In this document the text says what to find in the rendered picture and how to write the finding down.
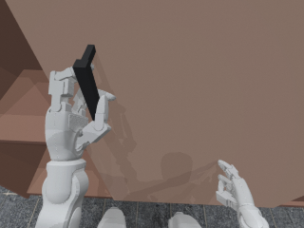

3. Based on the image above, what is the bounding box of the robot right hand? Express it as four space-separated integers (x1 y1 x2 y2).
216 160 255 211

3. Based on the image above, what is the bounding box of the robot left hand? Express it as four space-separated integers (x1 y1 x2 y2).
45 63 116 162

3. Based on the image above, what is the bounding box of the right robot forearm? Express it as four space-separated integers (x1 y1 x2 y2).
237 205 270 228

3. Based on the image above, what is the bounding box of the robot thigh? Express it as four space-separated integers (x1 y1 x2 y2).
97 208 126 228
168 214 201 228

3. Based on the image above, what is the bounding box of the right robot thigh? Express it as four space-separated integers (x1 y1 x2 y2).
168 214 201 228

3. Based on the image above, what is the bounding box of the left robot thigh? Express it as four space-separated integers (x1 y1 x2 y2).
97 208 126 228

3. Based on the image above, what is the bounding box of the left robot forearm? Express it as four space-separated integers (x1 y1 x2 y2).
35 159 89 228

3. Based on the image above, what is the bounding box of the handle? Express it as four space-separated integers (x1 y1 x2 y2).
72 45 100 121

